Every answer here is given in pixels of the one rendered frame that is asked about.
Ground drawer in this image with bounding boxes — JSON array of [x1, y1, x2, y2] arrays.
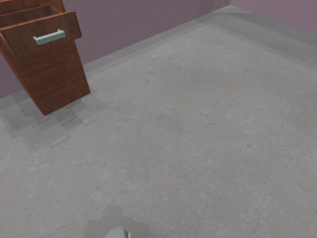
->
[[0, 4, 82, 59]]

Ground left robot thigh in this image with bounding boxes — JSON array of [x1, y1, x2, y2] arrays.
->
[[104, 228, 132, 238]]

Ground cabinet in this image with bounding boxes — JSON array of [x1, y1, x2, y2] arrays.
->
[[0, 0, 91, 116]]

